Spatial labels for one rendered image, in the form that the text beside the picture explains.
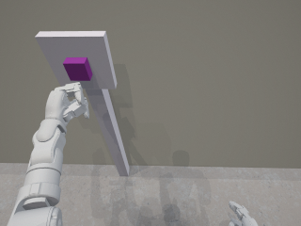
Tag left robot upper arm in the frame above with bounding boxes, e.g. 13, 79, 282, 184
8, 206, 63, 226

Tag right robot hand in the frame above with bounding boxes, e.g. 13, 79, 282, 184
229, 201, 259, 226

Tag left robot forearm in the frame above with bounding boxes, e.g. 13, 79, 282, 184
7, 119, 67, 226

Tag panel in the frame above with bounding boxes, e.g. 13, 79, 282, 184
35, 31, 130, 177

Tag button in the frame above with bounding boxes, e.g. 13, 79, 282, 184
63, 57, 93, 81

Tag left robot hand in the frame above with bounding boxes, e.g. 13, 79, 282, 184
45, 82, 89, 127

